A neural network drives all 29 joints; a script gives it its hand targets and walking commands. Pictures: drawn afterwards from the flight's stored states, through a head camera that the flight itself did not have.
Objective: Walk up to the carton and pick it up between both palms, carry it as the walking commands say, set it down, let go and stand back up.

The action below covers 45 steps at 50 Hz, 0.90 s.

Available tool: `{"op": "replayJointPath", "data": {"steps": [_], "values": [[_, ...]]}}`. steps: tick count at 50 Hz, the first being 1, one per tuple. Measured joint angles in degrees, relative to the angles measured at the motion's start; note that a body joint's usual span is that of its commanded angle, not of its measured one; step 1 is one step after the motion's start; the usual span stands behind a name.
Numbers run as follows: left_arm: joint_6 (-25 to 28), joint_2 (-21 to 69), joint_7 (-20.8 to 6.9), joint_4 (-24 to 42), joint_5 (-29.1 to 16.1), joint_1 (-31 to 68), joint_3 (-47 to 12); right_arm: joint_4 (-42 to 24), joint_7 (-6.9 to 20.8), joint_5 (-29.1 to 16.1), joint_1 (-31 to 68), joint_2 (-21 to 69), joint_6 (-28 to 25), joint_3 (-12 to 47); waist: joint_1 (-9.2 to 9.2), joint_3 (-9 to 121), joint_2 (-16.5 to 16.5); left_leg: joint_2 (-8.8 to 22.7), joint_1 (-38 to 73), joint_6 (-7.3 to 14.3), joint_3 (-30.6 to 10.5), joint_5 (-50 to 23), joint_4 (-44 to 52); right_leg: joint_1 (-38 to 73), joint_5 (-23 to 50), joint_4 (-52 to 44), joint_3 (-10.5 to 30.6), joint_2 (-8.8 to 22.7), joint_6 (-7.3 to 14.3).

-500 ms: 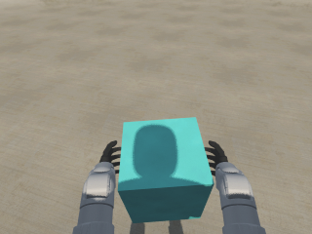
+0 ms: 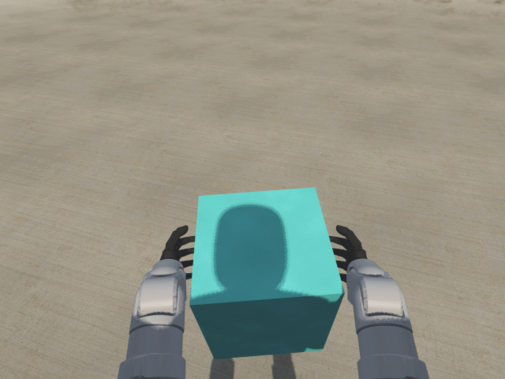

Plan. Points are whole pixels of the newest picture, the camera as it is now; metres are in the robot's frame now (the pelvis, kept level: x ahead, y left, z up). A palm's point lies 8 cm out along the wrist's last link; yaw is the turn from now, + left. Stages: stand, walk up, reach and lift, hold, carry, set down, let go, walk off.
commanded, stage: hold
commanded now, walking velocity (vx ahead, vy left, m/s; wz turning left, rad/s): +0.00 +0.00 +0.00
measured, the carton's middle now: (263, 276) +0.32 +0.00 -0.02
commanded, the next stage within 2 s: carry in 0.66 s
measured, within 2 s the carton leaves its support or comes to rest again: neither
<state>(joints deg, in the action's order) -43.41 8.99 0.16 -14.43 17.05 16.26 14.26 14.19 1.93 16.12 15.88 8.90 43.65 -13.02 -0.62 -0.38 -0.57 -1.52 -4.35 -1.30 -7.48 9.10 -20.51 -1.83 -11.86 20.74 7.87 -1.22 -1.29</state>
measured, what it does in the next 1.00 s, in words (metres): stands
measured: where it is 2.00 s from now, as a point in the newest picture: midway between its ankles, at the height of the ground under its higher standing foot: outside the picture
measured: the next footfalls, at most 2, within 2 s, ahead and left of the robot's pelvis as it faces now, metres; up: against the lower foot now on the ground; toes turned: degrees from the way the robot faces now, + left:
right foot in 1.22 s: -0.06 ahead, -0.11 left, +0.00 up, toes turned -3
left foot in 1.60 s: -0.21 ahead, +0.12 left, +0.00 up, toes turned +8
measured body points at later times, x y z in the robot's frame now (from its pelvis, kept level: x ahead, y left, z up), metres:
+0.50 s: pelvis +0.01 +0.00 +0.00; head -0.04 +0.00 +0.45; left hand +0.30 +0.15 +0.04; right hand +0.29 -0.16 +0.04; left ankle +0.03 +0.13 -0.75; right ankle +0.01 -0.14 -0.75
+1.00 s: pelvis -0.04 +0.00 -0.03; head -0.04 +0.00 +0.42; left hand +0.24 +0.16 +0.04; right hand +0.25 -0.14 +0.04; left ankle +0.03 +0.13 -0.75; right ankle +0.01 -0.14 -0.75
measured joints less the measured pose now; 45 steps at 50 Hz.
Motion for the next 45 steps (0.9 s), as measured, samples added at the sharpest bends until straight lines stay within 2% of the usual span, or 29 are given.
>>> {"op": "replayJointPath", "data": {"steps": [32,35,40,45], "values": [[-0.7,-0.6,0.5,2.2,-1.2,-2.4,-2.6,-3.1,-0.2,-0.6,-3.1,-0.7,0.7,2.3,-0.01,-0.1,0.2,0.1,0.9,0.0,0.3,-0.3,1.3,0.7,0.2,-1.0,-0.1,0.0,0.1],[-0.6,-0.5,0.5,2.9,-1.8,-2.1,-2.4,-4.2,-0.6,-1.1,-3.0,-0.7,0.8,2.5,-0.26,2.5,0.3,-0.1,-4.9,-0.2,0.0,1.3,-3.3,-4.9,-1.5,3.6,-0.9,-0.1,0.0],[-1.3,-0.7,1.1,9.1,-3.8,-2.9,-3.5,-10.3,-2.0,-3.4,-3.5,-0.8,1.9,3.8,-0.03,4.5,0.6,-0.4,-14.5,-0.5,0.1,4.1,-11.6,-14.5,-4.6,12.2,-1.7,-0.5,0.1],[-6.4,-1.1,2.2,19.5,-6.8,-5.6,-6.1,-20.7,-3.7,-6.9,-5.9,-1.2,7.2,6.0,0.65,4.2,1.0,0.0,-20.7,-0.7,1.0,4.6,-16.3,-20.6,-5.3,16.9,-2.4,-0.8,0.1]]}}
